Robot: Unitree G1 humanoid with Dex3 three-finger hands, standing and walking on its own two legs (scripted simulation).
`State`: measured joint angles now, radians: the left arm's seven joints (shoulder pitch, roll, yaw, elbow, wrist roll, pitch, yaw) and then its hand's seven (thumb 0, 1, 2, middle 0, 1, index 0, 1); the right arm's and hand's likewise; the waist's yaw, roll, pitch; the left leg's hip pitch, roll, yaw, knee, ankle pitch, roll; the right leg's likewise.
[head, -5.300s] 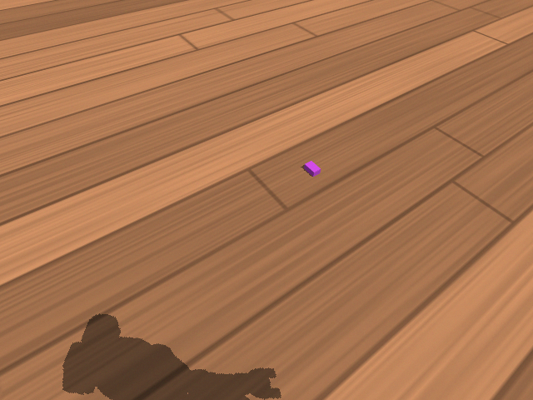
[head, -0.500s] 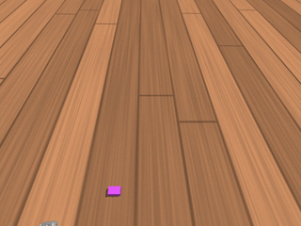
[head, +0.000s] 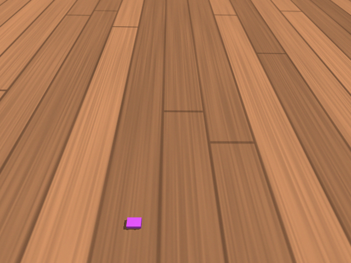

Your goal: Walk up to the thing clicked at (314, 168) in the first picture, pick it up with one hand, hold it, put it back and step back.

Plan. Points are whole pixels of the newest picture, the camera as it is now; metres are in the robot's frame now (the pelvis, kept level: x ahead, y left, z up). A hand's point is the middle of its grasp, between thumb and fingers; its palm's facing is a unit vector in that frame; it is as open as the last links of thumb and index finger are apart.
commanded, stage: walk up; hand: left
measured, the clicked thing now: (134, 222) +0.44 +0.22 -0.76
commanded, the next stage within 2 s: stand in 0.20 s
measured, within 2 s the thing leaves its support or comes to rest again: neither
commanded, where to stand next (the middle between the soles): +0.06 -0.02 m, yaw -1 degrees
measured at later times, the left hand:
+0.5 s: hand out of the picture +0.08 +0.25 -0.15, palm faces -0.01 -0.94 -0.34, open 7.4 cm
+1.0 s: hand out of the picture +0.06 +0.25 -0.15, palm faces -0.03 -0.94 -0.35, open 7.4 cm
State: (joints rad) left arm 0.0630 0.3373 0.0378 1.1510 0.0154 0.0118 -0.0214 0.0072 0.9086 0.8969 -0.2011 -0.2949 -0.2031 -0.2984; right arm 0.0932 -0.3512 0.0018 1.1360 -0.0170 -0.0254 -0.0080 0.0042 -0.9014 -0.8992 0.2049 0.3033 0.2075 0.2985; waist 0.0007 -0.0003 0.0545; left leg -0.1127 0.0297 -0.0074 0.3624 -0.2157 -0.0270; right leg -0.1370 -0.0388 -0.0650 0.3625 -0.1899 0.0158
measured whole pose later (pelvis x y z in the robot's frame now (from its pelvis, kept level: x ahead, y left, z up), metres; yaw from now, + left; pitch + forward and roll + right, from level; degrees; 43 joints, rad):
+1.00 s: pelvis -0.01 -0.01 +0.00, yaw +0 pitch -3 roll +0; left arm 0.11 0.35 0.00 1.14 0.01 -0.01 -0.01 0.01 0.91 0.90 -0.20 -0.29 -0.20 -0.30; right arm 0.11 -0.36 0.00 1.15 -0.02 0.00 0.01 0.00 -0.90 -0.90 0.20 0.30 0.21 0.30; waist 0.00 0.01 0.05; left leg -0.10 0.04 -0.01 0.31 -0.17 -0.04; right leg -0.13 -0.03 -0.07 0.33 -0.16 0.01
